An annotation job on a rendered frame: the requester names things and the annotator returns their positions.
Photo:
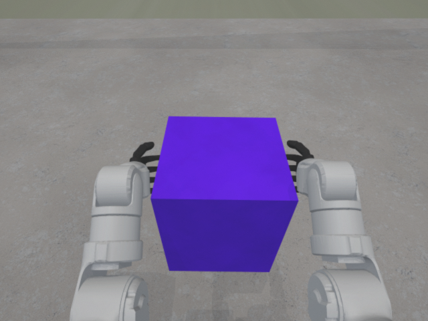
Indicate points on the left robot upper arm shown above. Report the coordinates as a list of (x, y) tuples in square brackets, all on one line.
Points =
[(112, 298)]

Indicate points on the right robot upper arm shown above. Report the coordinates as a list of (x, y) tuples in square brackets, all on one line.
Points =
[(347, 295)]

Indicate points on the right robot hand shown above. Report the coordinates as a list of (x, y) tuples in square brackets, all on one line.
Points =
[(293, 157)]

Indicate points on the left robot hand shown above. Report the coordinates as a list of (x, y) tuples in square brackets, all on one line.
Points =
[(145, 159)]

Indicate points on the carton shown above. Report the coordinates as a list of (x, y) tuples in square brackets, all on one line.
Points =
[(223, 194)]

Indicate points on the robot left forearm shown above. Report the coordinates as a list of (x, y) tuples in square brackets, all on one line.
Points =
[(115, 226)]

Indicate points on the robot right forearm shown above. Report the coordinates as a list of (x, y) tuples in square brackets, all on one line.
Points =
[(334, 201)]

